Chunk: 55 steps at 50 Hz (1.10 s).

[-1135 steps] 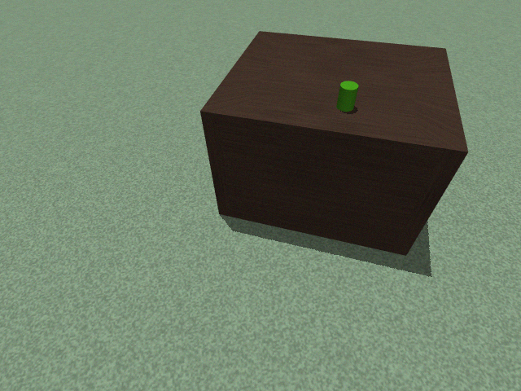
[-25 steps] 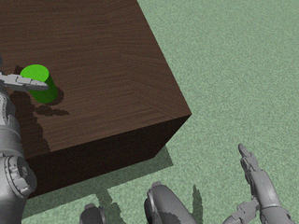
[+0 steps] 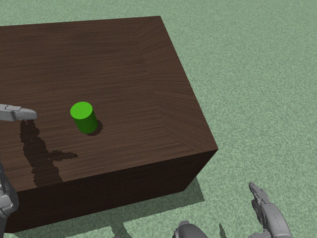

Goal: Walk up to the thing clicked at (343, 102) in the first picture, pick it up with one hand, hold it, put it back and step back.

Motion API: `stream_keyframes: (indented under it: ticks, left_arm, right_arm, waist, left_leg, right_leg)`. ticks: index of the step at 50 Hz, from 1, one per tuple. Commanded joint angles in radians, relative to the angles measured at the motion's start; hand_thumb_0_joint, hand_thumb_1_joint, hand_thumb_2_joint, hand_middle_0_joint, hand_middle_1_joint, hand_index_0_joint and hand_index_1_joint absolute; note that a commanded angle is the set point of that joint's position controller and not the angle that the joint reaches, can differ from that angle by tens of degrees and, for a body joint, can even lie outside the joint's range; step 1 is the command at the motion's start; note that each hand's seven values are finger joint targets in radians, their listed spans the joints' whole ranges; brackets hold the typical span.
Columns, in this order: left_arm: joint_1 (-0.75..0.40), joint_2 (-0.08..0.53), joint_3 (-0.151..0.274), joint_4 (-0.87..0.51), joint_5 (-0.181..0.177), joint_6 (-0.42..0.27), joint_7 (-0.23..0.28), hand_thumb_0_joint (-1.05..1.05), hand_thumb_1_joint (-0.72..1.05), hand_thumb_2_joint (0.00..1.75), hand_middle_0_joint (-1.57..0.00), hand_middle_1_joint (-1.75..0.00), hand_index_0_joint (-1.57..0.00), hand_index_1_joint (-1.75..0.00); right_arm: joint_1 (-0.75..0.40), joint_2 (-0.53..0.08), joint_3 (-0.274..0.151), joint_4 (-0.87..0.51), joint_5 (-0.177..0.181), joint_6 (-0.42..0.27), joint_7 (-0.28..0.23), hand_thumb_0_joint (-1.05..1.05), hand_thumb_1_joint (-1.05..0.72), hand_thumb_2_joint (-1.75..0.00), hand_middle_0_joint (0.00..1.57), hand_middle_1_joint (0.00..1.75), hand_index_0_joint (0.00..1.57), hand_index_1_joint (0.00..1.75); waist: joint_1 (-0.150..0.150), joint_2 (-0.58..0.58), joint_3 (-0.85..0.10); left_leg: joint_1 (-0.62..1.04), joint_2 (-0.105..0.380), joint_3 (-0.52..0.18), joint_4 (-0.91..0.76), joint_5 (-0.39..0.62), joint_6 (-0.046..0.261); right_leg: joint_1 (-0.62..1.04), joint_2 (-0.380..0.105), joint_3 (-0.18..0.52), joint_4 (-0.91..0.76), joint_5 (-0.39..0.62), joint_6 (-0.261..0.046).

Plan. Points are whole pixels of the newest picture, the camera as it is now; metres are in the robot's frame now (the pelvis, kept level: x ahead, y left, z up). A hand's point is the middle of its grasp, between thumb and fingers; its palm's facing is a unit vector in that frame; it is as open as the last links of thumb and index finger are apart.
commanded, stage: home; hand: left
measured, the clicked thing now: (85, 118) +0.51 +0.17 -0.07
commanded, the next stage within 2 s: none
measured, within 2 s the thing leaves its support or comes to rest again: neither
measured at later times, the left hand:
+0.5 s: hand (50, 195) +0.27 +0.22 -0.02, palm faces +0.20 -0.95 -0.25, open 17.6 cm
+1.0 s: hand out of the picture +0.14 +0.17 -0.04, palm faces +0.18 -0.95 -0.27, open 17.7 cm
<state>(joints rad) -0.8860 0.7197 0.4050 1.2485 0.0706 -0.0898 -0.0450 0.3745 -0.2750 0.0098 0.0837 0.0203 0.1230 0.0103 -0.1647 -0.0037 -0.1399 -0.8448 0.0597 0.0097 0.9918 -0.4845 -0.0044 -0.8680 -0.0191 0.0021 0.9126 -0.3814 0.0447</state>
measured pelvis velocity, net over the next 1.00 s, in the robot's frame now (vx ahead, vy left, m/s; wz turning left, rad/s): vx -0.03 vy -0.02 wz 0.05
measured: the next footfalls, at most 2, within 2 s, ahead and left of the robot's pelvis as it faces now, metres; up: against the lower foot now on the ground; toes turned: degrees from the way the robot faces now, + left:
none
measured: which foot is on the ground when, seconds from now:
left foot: down 0.00-1.00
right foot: down 0.00-1.00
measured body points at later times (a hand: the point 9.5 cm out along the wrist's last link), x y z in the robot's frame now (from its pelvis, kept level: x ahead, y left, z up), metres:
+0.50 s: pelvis +0.01 +0.00 +0.02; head +0.04 +0.01 +0.47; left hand +0.26 +0.27 +0.00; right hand +0.18 -0.23 -0.03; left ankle -0.01 +0.12 -0.68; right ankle +0.03 -0.15 -0.68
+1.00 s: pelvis -0.03 -0.02 +0.02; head -0.02 -0.02 +0.47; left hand +0.13 +0.22 -0.02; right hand +0.15 -0.25 -0.06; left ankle -0.01 +0.12 -0.68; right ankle +0.03 -0.15 -0.68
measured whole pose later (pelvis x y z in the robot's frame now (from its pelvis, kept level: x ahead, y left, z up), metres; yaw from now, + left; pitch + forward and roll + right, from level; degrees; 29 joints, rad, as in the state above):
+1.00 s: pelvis -0.03 -0.02 +0.02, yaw +3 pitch +4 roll -1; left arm 0.40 0.20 -0.02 0.13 -0.01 0.14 0.14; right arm 0.26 -0.21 0.03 0.53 0.02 -0.07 -0.15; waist -0.01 0.02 -0.06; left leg -0.53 0.04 -0.03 0.88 -0.42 -0.03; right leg -0.55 -0.04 -0.04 0.84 -0.36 0.02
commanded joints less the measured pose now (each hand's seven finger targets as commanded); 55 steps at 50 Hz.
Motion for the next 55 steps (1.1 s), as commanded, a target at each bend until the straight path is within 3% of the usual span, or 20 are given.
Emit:
stream_keyframes:
  ticks: [1,3,4,6,9,11,14,17,21,22,23,25,28,31,36,41,43,45,48,55]
  left_arm:
    - [-0.312,0.225,-0.001,-0.272,-0.006,-0.051,0.028,0.00,-0.58,0.04,-0.05,-0.05,-0.05,-0.05]
    - [-0.199,0.177,-0.020,-0.289,-0.014,-0.035,0.028,0.00,-0.56,0.05,-0.05,-0.05,-0.05,-0.05]
    - [-0.173,0.099,-0.070,-0.285,-0.023,-0.022,0.023,0.00,-0.57,0.05,-0.05,-0.05,-0.05,-0.05]
    - [-0.034,0.080,-0.071,-0.376,-0.037,0.006,0.023,0.00,-0.58,0.04,-0.05,-0.05,-0.05,-0.05]
    - [0.117,0.002,-0.109,-0.561,-0.068,0.055,0.020,0.00,-0.58,0.04,-0.05,-0.05,-0.05,-0.05]
    - [0.242,-0.076,-0.143,-0.658,-0.083,0.080,0.026,0.00,-0.58,0.04,-0.05,-0.05,-0.05,-0.05]
    - [0.289,-0.075,-0.139,-0.854,-0.091,0.081,0.053,0.00,-0.58,0.04,-0.05,-0.05,-0.05,-0.05]
    - [0.504,-0.162,-0.163,-0.942,-0.101,0.083,0.077,0.00,-0.61,0.02,-0.04,-0.04,-0.05,-0.04]
    - [0.647,-0.226,-0.203,-1.080,-0.112,0.086,0.104,0.00,-0.60,0.02,-0.05,-0.04,-0.05,-0.04]
    - [0.699,-0.240,-0.202,-1.089,-0.112,0.089,0.111,0.00,-0.61,0.02,-0.04,-0.04,-0.05,-0.04]
    - [0.729,-0.117,-0.084,-1.135,-0.103,0.098,0.152,0.00,-0.56,0.05,-0.05,-0.05,-0.05,-0.05]
    - [0.940,-0.354,-0.290,-1.192,-0.114,0.116,0.143,0.00,-0.53,0.07,-0.05,-0.05,-0.05,-0.05]
    - [1.073,-0.386,-0.316,-1.205,-0.115,0.138,0.157,0.00,-0.57,0.04,-0.05,-0.05,-0.05,-0.05]
    - [1.132,-0.417,-0.355,-1.228,-0.108,0.144,0.162,0.00,-0.57,0.04,-0.05,-0.05,-0.05,-0.05]
    - [1.166,-0.366,-0.331,-1.322,-0.095,0.151,0.180,0.00,-0.58,0.04,-0.05,-0.04,-0.05,-0.04]
    - [1.170,-0.380,-0.346,-1.361,-0.081,0.160,0.191,0.00,-0.61,0.01,-0.04,-0.04,-0.04,-0.04]
    - [1.253,-0.412,-0.365,-1.279,-0.077,0.177,0.191,0.00,-0.61,0.01,-0.04,-0.04,-0.04,-0.03]
    - [1.178,-0.402,-0.365,-1.350,-0.078,0.174,0.195,0.00,-0.61,0.00,-0.04,-0.03,-0.04,-0.03]
    - [1.261,-0.433,-0.374,-1.279,-0.079,0.186,0.194,0.00,-0.61,0.00,-0.04,-0.03,-0.04,-0.03]
    - [1.255,-0.420,-0.357,-1.318,-0.076,0.193,0.192,0.00,-0.61,0.01,-0.04,-0.04,-0.04,-0.04]
  right_arm:
    - [-0.102,-0.062,0.020,-0.194,0.004,-0.064,0.013,0.00,-0.11,-0.46,0.12,0.17,0.12,0.17]
    - [-0.026,-0.070,0.006,-0.161,0.001,-0.060,0.020,0.00,-0.22,-0.51,0.13,0.19,0.13,0.19]
    - [-0.008,-0.066,0.013,-0.174,0.003,-0.060,0.023,0.00,-0.23,-0.51,0.13,0.19,0.13,0.19]
    - [0.089,-0.117,-0.053,-0.122,0.010,-0.055,0.018,0.00,-0.29,-0.55,0.14,0.20,0.14,0.20]
    - [0.100,-0.133,-0.091,-0.071,0.028,-0.052,0.023,0.00,-0.36,-0.59,0.15,0.21,0.15,0.21]
    - [0.032,-0.095,-0.067,-0.078,0.038,-0.061,0.022,0.00,-0.43,-0.63,0.15,0.22,0.15,0.22]
    - [-0.065,-0.067,-0.055,-0.127,0.047,-0.074,0.004,0.00,-0.45,-0.64,0.16,0.22,0.16,0.22]
    - [-0.035,-0.043,-0.038,-0.109,0.046,-0.080,-0.018,0.00,-0.47,-0.65,0.16,0.23,0.16,0.23]
    - [-0.015,-0.041,-0.042,-0.076,0.036,-0.084,-0.043,0.00,-0.53,-0.69,0.16,0.24,0.16,0.24]
    - [-0.029,-0.044,-0.042,-0.088,0.035,-0.086,-0.049,0.00,-0.53,-0.69,0.16,0.24,0.16,0.24]
    - [-0.022,-0.108,-0.076,0.235,0.039,-0.069,-0.075,0.00,-0.60,-0.73,0.17,0.25,0.17,0.25]
    - [-0.049,-0.054,-0.042,0.169,0.037,-0.088,-0.085,0.00,-0.62,-0.74,0.17,0.25,0.17,0.25]
    - [-0.090,-0.060,-0.047,0.211,0.036,-0.106,-0.105,0.00,-0.62,-0.74,0.17,0.26,0.17,0.26]
    - [-0.128,-0.066,-0.048,0.233,0.029,-0.126,-0.119,0.00,-0.69,-0.78,0.18,0.27,0.18,0.27]
    - [-0.174,-0.057,-0.042,0.255,0.017,-0.165,-0.147,0.00,-0.80,-0.84,0.19,0.28,0.19,0.28]
    - [-0.180,-0.047,-0.037,0.271,0.003,-0.206,-0.172,0.00,-0.88,-0.90,0.20,0.30,0.20,0.30]
    - [-0.194,-0.045,-0.031,0.273,0.000,-0.223,-0.174,0.00,-0.89,-0.90,0.20,0.30,0.20,0.30]
    - [-0.197,-0.041,-0.029,0.278,-0.002,-0.237,-0.176,0.00,-0.89,-0.90,0.20,0.30,0.20,0.30]
    - [-0.211,-0.039,-0.028,0.279,-0.002,-0.258,-0.170,0.00,-0.89,-0.90,0.20,0.30,0.20,0.30]
    - [-0.203,-0.038,-0.024,0.285,0.002,-0.286,-0.160,0.00,-0.89,-0.90,0.20,0.30,0.20,0.30]
  waist:
    - [0.073,0.210,-0.495]
    - [0.069,0.231,-0.489]
    - [0.053,0.204,-0.465]
    - [0.056,0.203,-0.447]
    - [0.071,0.187,-0.387]
    - [0.090,0.133,-0.314]
    - [0.128,0.108,-0.308]
    - [0.146,0.100,-0.259]
    - [0.148,0.104,-0.211]
    - [0.156,0.083,-0.201]
    - [0.172,0.150,-0.127]
    - [0.146,0.079,-0.106]
    - [0.141,0.070,-0.073]
    - [0.126,0.020,-0.056]
    - [0.142,-0.004,-0.055]
    - [0.134,0.010,-0.049]
    - [0.138,-0.004,-0.017]
    - [0.147,0.006,-0.002]
    - [0.158,-0.007,0.059]
    - [0.164,0.019,0.040]
  left_leg:
    - [0.337,-0.029,-0.001,-0.145,0.525,-0.019]
    - [0.385,-0.025,0.001,-0.148,0.594,-0.028]
    - [0.410,-0.024,0.000,-0.153,0.606,-0.029]
    - [0.465,-0.021,0.000,-0.158,0.655,-0.031]
    - [0.490,-0.013,-0.015,-0.180,0.676,-0.035]
    - [0.438,-0.014,-0.017,-0.200,0.626,-0.026]
    - [0.398,-0.029,-0.003,-0.235,0.529,-0.020]
    - [0.409,-0.033,0.002,-0.256,0.504,-0.022]
    - [0.404,-0.041,0.015,-0.262,0.457,-0.021]
    - [0.393,-0.044,0.018,-0.267,0.425,-0.017]
    - [0.407,-0.048,0.005,-0.284,0.390,-0.016]
    - [0.416,-0.048,0.012,-0.291,0.364,-0.006]
    - [0.406,-0.047,0.013,-0.292,0.324,-0.003]
    - [0.385,-0.045,0.008,-0.285,0.273,0.004]
    - [0.345,-0.055,0.008,-0.278,0.175,0.017]
    - [0.337,-0.062,0.021,-0.260,0.107,0.021]
    - [0.315,-0.062,0.018,-0.270,0.081,0.021]
    - [0.303,-0.065,0.019,-0.276,0.039,0.019]
    - [0.264,-0.064,0.015,-0.288,-0.030,0.017]
    - [0.256,-0.060,0.001,-0.304,-0.039,0.015]
  right_leg:
    - [0.321,0.032,-0.035,-0.086,0.381,-0.064]
    - [0.335,0.031,-0.038,-0.091,0.428,-0.063]
    - [0.328,0.033,-0.043,-0.099,0.425,-0.061]
    - [0.312,0.035,-0.053,-0.115,0.437,-0.060]
    - [0.283,0.040,-0.071,-0.130,0.389,-0.060]
    - [0.299,0.039,-0.076,-0.136,0.369,-0.059]
    - [0.390,0.028,-0.067,-0.142,0.372,-0.062]
    - [0.417,0.023,-0.066,-0.143,0.350,-0.062]
    - [0.438,0.015,-0.062,-0.156,0.328,-0.059]
    - [0.444,0.014,-0.060,-0.162,0.312,-0.057]
    - [0.458,0.023,-0.066,-0.185,0.287,-0.063]
    - [0.453,0.024,-0.067,-0.205,0.268,-0.060]
    - [0.439,0.025,-0.074,-0.212,0.241,-0.057]
    - [0.426,0.024,-0.077,-0.213,0.203,-0.052]
    - [0.414,0.016,-0.068,-0.231,0.115,-0.043]
    - [0.390,0.004,-0.050,-0.245,0.050,-0.039]
    - [0.396,0.003,-0.054,-0.253,0.020,-0.041]
    - [0.389,0.001,-0.052,-0.262,-0.025,-0.040]
    - [0.367,0.002,-0.050,-0.278,-0.110,-0.041]
    - [0.372,0.014,-0.069,-0.241,-0.085,-0.044]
